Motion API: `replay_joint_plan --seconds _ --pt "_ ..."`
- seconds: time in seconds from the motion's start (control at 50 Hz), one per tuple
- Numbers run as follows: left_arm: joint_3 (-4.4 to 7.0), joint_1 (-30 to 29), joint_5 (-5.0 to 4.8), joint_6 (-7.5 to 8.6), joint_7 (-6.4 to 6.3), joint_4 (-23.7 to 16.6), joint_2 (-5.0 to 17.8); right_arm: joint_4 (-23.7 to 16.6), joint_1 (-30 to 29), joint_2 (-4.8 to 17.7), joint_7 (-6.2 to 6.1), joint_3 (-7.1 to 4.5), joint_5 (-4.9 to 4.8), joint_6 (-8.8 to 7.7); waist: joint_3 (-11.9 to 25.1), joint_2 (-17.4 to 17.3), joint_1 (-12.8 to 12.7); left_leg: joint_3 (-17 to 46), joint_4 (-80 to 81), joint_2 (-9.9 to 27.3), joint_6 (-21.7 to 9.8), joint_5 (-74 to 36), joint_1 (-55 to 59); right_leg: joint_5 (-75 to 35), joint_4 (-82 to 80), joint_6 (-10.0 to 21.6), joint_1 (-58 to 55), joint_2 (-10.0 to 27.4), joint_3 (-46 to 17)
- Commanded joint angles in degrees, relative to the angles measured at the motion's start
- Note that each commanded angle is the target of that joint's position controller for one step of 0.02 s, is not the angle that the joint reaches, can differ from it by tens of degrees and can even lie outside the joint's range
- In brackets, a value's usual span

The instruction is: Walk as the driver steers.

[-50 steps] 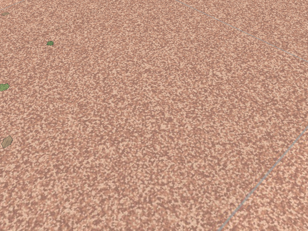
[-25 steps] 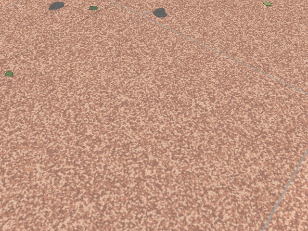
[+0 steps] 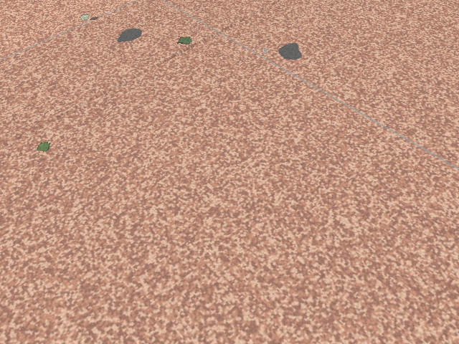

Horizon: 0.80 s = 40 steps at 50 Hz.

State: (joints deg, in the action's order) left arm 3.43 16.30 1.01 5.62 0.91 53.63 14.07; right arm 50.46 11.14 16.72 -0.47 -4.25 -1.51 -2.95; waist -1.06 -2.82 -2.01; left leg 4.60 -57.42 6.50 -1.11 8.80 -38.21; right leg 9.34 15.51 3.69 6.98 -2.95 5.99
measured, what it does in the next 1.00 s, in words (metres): walks ahead: left foot, then right foot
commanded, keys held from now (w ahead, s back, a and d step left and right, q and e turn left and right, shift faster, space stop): w+q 0.48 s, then w+e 0.52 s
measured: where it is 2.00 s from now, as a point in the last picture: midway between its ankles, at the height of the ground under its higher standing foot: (234, 174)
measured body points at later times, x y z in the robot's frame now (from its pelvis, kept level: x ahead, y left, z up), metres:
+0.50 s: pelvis +0.28 +0.08 +0.00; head +0.31 +0.10 +0.44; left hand +0.36 +0.39 -0.11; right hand +0.44 -0.16 -0.12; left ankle +0.28 +0.15 -0.75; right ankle +0.36 -0.08 -0.67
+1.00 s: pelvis +0.60 +0.09 -0.01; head +0.63 +0.09 +0.44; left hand +0.64 +0.38 -0.12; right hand +0.78 -0.15 -0.11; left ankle +0.56 +0.24 -0.67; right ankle +0.64 +0.03 -0.75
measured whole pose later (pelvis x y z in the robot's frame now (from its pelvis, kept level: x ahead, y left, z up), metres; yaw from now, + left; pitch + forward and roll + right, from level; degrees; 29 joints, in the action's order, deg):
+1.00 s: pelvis +0.60 +0.09 -0.01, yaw +8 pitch +1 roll +0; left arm 3.3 15.6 -0.4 4.1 1.7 46.0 15.9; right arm 42.7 11.3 16.3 0.0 -2.8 0.6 -5.9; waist -2.2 -1.2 -1.6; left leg 3.5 -61.6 2.2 -0.1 19.3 -28.8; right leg 8.2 22.9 5.8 15.8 -6.5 -2.5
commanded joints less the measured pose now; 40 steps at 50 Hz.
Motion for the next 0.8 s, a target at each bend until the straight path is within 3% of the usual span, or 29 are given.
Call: replay_joint_plan --seconds 0.02,0.1,0.18,0.24,0.26,0.28,0.3,0.32,0.34,0.36,0.38,0.4,0.42,0.48,0.52,0.58,0.64,0.7,0.74,0.76,0.78,0.8 --pt "1.58 -3.58 0.02 1.14 -0.98 -3.27 8.31 -2.6 0.5 2.48 0.36 -0.71 0.29 -0.28 -0.9 6.14 1.68 1.82 7.38 0.61 0.43 -10.35 -1.23 -10.85 -9.92 6.78 0.87 15.43 -5.46" --pt "1.69 -0.83 -0.51 0.67 -1.72 -1.99 9.31 -5.42 -7.12 0.66 1.65 0.27 0.54 -0.52 -3.38 5.0 -1.33 -2.83 17.75 -0.35 -0.09 -16.13 0.09 -11.98 -10.7 5.51 -2.28 15.76 -0.11" --pt "2.2 2.34 -1.32 -1.23 -1.94 -0.44 10.32 -9.18 -11.98 0.67 3.16 0.59 0.4 -0.4 -4.9 4.64 -2.5 -5.31 22.2 -1.41 -1.93 -9.38 -3.9 -19.73 -5.88 4.84 -12.78 19.01 2.06" --pt "2.95 0.29 -1.75 -2.67 -2.65 -1.39 12.6 -10.43 -8.52 3.13 4.07 -0.6 0.37 -0.1 -0.82 7.53 1.12 -10.19 22.21 -5.82 -4.83 -0.33 4.5 -45.7 4.73 2.98 -15.63 19.59 4.51" --pt "3.09 -0.48 -1.71 -3.23 -2.95 -1.79 13.11 -9.44 -2.78 5.03 4.06 -1.7 0.27 0.06 2.61 8.09 4.46 -11.52 22.44 -8.2 -6.24 1.42 12.07 -52.73 13.13 2.11 -14.57 18.82 5.41" --pt "2.86 -1.4 -1.82 -3.5 -3.18 -2.33 12.83 -7.24 6.49 8.2 3.47 -3.53 0.1 0.14 7.39 6.6 9.41 -10.75 26.25 -10.19 -8.47 -1.83 25.87 -50.11 25.61 0.18 -8.84 16.42 6.65" --pt "1.83 -0.09 -0.44 -2.82 -3.1 -3.81 10.32 -5.75 14.57 13.82 2.02 -5.33 0.09 0.73 13.55 -2.44 11.37 5.36 27.02 -0.25 -12.49 -2.64 43.68 -27.5 44.4 -2.32 6.55 13.11 7.02" --pt "-0.43 3.51 -0.02 -0.68 -1.86 -6.35 3.13 -7.3 11.27 16.37 2.02 -5.3 -0.37 0.31 19.12 -13.72 5.09 39.02 36.34 12.37 -24.11 7.03 60.41 21.81 63.91 -5.58 30.74 -0.79 -1.32" --pt "0.6 -2.37 -2.1 1.93 -0.71 -7.1 8.37 -7.7 12.65 11.61 2.2 -3.76 0.28 -0.06 20.64 -6.26 8.98 40.08 40.58 12.35 -22.06 8.84 61.33 22.02 66.59 -3.67 37.02 2.15 -12.07" --pt "0.86 -6.74 -3.78 3.12 -0.23 -8.73 9.53 -7.82 10.87 8.88 2.04 -3.08 0.73 -0.58 13.73 -3.61 8.94 31.21 40.4 10.39 -19.57 5.42 55.76 17.82 64.46 -2.15 39.53 4.72 -11.52" --pt "0.75 -7.55 -3.12 3.52 -0.51 -8.7 8.66 -8.32 7.14 7.66 2.16 -2.69 0.71 -1.03 8.09 2.72 6.0 24.41 40.88 7.81 -17.71 -0.91 46.39 13.61 58.35 -1.89 37.4 7.32 -11.16" --pt "1.37 -7.77 -1.55 3.15 -0.97 -8.21 9.41 -9.17 3.71 5.69 2.0 -2.12 0.82 -1.21 5.86 3.4 4.04 19.74 41.65 5.89 -16.54 -6.17 39.62 11.51 53.03 -2.35 33.57 9.04 -10.95" --pt "1.64 -6.73 -1.1 2.35 -0.96 -8.14 9.48 -10.16 1.94 5.16 1.75 -1.76 1.34 -1.22 4.64 2.16 2.28 17.9 42.94 4.67 -16.42 -9.43 34.66 10.16 50.97 -2.91 29.94 9.81 -11.15" --pt "1.54 -6.8 -0.24 0.51 -1.22 -8.98 7.67 -10.55 2.37 7.12 0.83 -2.18 0.91 -1.32 2.72 1.62 0.97 13.79 45.33 2.95 -16.72 -14.4 27.65 6.69 42.65 -5.89 27.85 9.51 -9.59" --pt "0.89 -9.34 -0.21 0.14 -1.06 -9.48 6.23 -9.91 3.45 7.3 0.06 -2.1 1.02 -1.34 1.72 0.62 1.9 8.86 46.3 1.64 -15.23 -16.63 26.48 -1.54 34.18 -7.14 28.25 9.43 -8.2" --pt "0.0 -14.35 -0.87 0.44 -0.28 -10.15 4.75 -8.59 5.79 6.86 -0.13 -1.74 1.13 -1.36 0.83 -0.91 4.98 3.27 46.62 -0.77 -11.83 -13.38 25.43 -15.8 22.2 -6.44 24.22 8.14 -6.44" --pt "-0.19 -18.18 -1.87 0.63 0.32 -11.38 5.64 -6.72 8.29 7.44 0.22 -1.65 1.25 -1.69 -0.93 -1.34 7.03 3.74 47.52 1.94 -11.13 -8.49 29.93 -19.73 17.56 -4.6 25.37 7.65 -6.42" --pt "-0.18 -20.42 -2.07 0.9 1.36 -12.97 6.65 -4.98 9.79 7.98 0.12 -1.86 1.39 -1.27 -2.48 -0.73 7.38 3.42 44.98 5.67 -10.43 -13.13 39.49 -13.63 15.31 -1.9 31.24 7.15 -6.9" --pt "-0.1 -19.26 -2.17 0.99 2.19 -13.35 7.16 -4.53 9.28 8.55 -0.27 -2.1 1.32 -0.71 -1.94 -1.23 6.11 2.0 41.98 7.09 -9.23 -21.34 43.7 -8.08 14.77 -0.03 31.09 6.13 -6.56" --pt "0.3 -16.68 -2.14 0.89 2.36 -12.89 8.05 -4.8 8.12 9.03 -0.49 -2.2 1.42 -0.48 -0.19 -1.97 4.53 0.63 39.04 6.82 -8.33 -30.54 44.45 -5.53 14.74 0.95 27.29 4.57 -5.45" --pt "1.07 -12.28 -1.97 0.69 2.3 -11.8 9.4 -5.14 7.06 9.51 -0.72 -2.29 1.53 -0.13 3.12 -2.62 2.13 -0.99 33.58 5.89 -7.42 -41.35 44.6 -4.17 14.93 2.06 20.77 2.3 -3.48" --pt "2.32 -4.42 -1.71 0.47 2.05 -9.62 11.4 -5.71 5.91 9.11 -0.99 -1.97 1.58 0.33 7.75 -1.23 -1.98 -3.82 23.31 3.29 -5.77 -46.83 42.16 -6.39 13.49 3.67 9.97 0.36 -2.46"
